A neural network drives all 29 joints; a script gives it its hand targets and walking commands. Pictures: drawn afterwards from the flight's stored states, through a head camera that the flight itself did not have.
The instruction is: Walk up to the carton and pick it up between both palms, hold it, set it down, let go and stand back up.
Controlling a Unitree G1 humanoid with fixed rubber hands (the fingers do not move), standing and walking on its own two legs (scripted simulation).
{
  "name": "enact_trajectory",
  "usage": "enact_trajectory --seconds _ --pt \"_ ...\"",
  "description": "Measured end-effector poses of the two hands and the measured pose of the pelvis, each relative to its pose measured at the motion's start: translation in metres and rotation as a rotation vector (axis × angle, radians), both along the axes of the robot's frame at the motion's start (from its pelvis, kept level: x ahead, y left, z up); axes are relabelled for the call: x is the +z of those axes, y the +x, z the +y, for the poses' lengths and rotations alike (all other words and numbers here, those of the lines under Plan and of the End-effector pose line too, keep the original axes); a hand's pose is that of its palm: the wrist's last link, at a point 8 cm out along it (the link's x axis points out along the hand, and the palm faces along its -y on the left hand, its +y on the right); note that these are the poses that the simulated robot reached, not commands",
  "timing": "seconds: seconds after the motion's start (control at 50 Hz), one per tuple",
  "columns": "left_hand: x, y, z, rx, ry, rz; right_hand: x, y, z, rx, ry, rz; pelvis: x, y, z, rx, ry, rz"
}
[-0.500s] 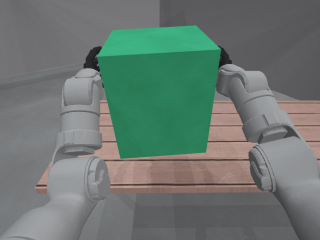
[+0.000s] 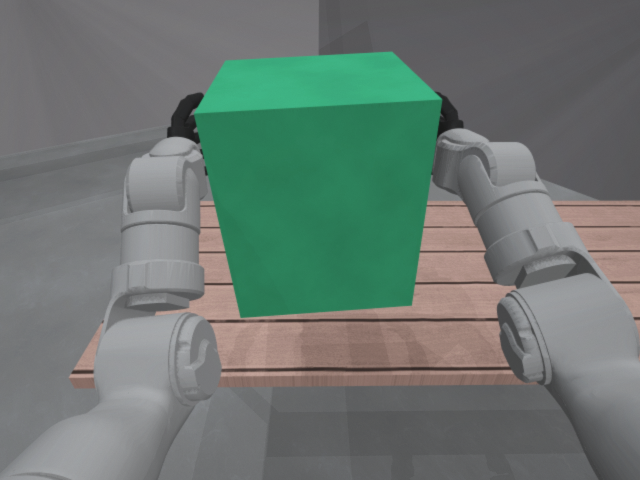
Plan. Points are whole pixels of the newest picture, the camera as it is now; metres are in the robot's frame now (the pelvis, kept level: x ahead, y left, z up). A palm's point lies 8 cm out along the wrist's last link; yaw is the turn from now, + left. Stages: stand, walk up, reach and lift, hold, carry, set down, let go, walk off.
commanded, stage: hold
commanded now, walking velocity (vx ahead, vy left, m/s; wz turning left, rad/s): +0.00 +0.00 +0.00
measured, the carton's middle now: (317, 182) +0.38 +0.00 +0.26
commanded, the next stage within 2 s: set down in 0.60 s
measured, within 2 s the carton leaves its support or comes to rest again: neither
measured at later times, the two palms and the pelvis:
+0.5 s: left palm (183, 157) +0.37 +0.16 +0.30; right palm (443, 150) +0.37 -0.14 +0.30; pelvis +0.00 +0.00 +0.00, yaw +0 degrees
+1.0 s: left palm (186, 146) +0.40 +0.16 +0.30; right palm (432, 155) +0.39 -0.14 +0.29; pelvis +0.00 +0.00 +0.00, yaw +1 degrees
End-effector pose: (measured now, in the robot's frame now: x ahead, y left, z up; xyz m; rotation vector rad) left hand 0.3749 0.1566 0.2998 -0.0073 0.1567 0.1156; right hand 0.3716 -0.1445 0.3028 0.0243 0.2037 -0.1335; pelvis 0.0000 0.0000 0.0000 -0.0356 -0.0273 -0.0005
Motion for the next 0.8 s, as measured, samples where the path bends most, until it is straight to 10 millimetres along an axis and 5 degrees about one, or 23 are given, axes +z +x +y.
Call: enact_trajectory --seconds 0.64,0.8 --pt "-0.001 0.000 0.001 -0.001 0.000 -0.003 0.001 0.000 0.001 -0.002 0.000 -0.001 0.000 0.000 0.001 0.002 -0.001 -0.001" --pt "0.013 0.010 0.000 -0.005 -0.019 -0.069 0.011 0.006 0.001 -0.017 0.018 -0.069 0.000 -0.004 0.001 0.006 0.004 -0.014"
